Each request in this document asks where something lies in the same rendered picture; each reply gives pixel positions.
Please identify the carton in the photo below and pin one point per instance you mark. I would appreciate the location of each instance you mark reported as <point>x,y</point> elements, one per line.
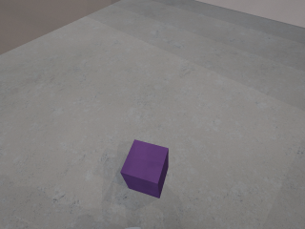
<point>146,167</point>

